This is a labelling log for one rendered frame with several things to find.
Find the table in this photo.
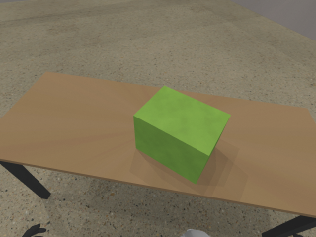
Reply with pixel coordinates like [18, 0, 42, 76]
[0, 71, 316, 237]

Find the carton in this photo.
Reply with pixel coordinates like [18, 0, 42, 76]
[133, 85, 231, 184]

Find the robot left hand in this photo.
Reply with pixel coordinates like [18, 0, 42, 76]
[22, 223, 46, 237]

